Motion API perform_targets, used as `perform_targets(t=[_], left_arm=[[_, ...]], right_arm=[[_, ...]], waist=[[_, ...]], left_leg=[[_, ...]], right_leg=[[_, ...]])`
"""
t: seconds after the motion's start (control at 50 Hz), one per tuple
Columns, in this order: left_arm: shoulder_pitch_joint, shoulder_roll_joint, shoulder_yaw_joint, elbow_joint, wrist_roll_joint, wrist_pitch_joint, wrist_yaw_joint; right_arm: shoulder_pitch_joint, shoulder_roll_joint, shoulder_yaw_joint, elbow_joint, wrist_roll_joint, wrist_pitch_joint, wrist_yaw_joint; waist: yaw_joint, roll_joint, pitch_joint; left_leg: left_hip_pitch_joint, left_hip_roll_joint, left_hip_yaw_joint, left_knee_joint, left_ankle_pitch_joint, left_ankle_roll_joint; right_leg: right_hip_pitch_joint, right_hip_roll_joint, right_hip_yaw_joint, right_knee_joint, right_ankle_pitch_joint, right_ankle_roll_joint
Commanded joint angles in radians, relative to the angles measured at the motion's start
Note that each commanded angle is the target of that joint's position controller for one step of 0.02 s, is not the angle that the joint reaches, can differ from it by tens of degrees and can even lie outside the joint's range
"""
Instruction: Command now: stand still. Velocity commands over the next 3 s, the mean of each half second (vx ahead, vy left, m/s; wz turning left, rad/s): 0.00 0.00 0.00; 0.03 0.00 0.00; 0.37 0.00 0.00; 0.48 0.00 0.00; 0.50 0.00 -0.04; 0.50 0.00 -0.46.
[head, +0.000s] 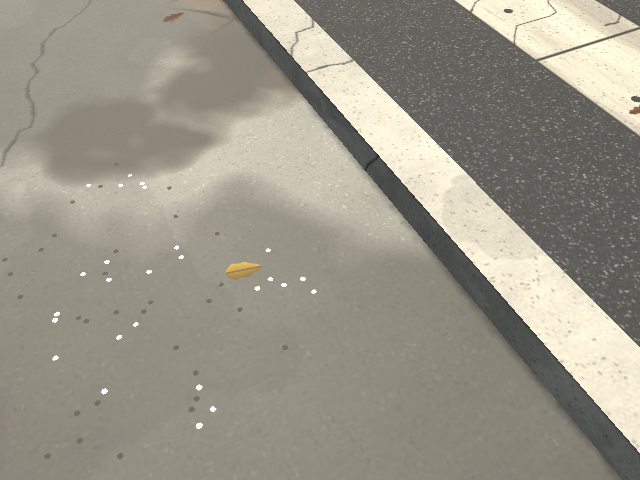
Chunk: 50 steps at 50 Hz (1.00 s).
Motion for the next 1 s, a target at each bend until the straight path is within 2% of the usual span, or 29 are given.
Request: perform_targets(t=[0.02,0.4,0.88,0.9,0.92,0.96,1.0], left_arm=[[0.028,0.102,0.015,-0.015,0.0,-0.006,0.003],[0.073,0.075,-0.002,0.018,-0.002,-0.005,0.003],[0.119,0.055,-0.014,0.017,-0.004,-0.008,0.002],[0.137,0.043,-0.017,0.027,-0.003,-0.007,0.003],[0.14,0.044,-0.015,0.028,-0.008,-0.005,0.004],[0.129,0.058,-0.009,0.015,-0.013,-0.012,0.006],[0.094,0.028,-0.015,-0.011,-0.015,-0.041,-0.005]], right_arm=[[0.048,-0.096,-0.016,-0.011,0.001,-0.008,-0.003],[0.091,-0.072,-0.001,0.063,0.004,-0.007,-0.004],[0.134,-0.051,0.007,0.096,0.006,-0.006,-0.007],[0.154,-0.04,0.01,0.107,0.006,-0.005,-0.008],[0.158,-0.05,0.005,0.109,0.012,-0.002,-0.011],[0.149,-0.09,-0.008,0.09,0.021,-0.002,-0.017],[0.188,-0.119,-0.019,0.085,0.032,-0.02,-0.013]], waist=[[0.0,0.004,0.012],[-0.006,0.002,0.026],[-0.01,0.001,0.034],[-0.01,0.005,0.009],[-0.012,0.014,0.023],[-0.019,0.044,0.098],[-0.042,0.102,0.143]], left_leg=[[-0.103,0.031,-0.024,-0.113,0.135,0.01],[-0.11,0.026,-0.01,-0.114,0.12,0.007],[-0.12,0.023,0.003,-0.102,0.113,0.0],[-0.111,0.014,0.011,-0.11,0.014,0.003],[-0.128,0.005,0.012,-0.111,-0.143,0.016],[-0.195,0.037,-0.045,-0.135,-0.446,0.066],[-0.182,0.135,-0.188,-0.2,-0.533,0.126]], right_leg=[[0.061,0.005,-0.011,-0.055,0.119,-0.019],[0.043,0.013,-0.016,-0.055,0.105,-0.025],[0.028,0.02,-0.017,-0.047,0.101,-0.034],[0.04,0.033,-0.031,-0.045,0.009,-0.035],[0.022,0.057,-0.054,-0.021,-0.137,-0.042],[-0.084,0.078,-0.068,0.031,-0.4,-0.066],[-0.178,0.072,-0.073,0.119,-0.349,-0.076]])
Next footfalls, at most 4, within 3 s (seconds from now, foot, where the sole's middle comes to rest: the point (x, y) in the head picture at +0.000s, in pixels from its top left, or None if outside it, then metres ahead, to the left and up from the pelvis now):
1.58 left None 0.44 0.10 -0.77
2.14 right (396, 377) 0.75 -0.13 -0.77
2.66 left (297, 275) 1.05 0.11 -0.77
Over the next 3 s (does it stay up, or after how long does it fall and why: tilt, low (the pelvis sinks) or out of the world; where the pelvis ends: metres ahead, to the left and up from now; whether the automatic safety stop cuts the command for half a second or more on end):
stays up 1.03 0.00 0.01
